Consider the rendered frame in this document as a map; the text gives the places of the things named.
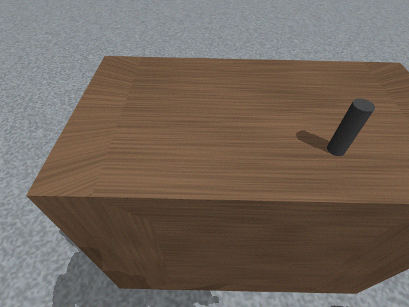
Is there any can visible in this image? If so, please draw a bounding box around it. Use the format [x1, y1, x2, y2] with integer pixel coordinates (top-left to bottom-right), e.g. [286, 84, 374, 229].
[327, 98, 375, 156]

